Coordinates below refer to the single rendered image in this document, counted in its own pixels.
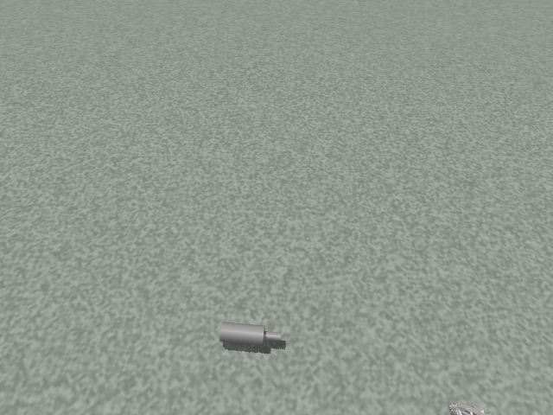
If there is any bottle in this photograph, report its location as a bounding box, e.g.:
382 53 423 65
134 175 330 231
219 322 281 346

